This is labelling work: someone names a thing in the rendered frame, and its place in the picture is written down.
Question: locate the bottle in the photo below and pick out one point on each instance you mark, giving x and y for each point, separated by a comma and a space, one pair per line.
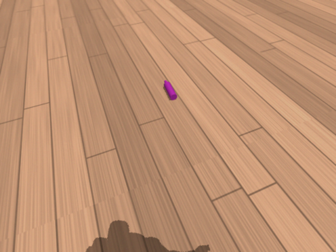
170, 90

